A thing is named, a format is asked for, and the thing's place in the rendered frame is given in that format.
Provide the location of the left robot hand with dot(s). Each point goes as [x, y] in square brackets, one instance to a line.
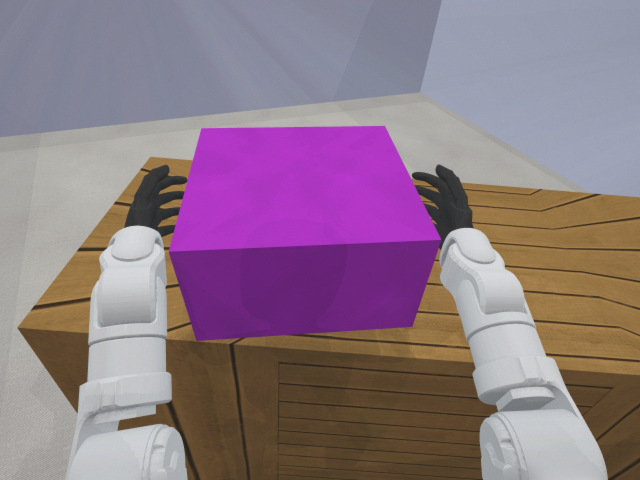
[147, 200]

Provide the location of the robot left upper arm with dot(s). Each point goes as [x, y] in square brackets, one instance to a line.
[154, 452]

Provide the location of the carton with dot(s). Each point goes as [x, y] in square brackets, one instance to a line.
[300, 230]

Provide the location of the pedestal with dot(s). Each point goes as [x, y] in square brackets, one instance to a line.
[384, 404]

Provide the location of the robot right upper arm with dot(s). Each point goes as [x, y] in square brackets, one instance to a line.
[538, 445]

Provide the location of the right robot forearm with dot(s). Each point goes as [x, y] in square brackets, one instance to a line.
[512, 370]

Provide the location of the left robot forearm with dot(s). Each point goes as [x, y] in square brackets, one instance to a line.
[127, 375]

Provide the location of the right robot hand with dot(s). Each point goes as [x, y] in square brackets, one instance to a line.
[452, 201]

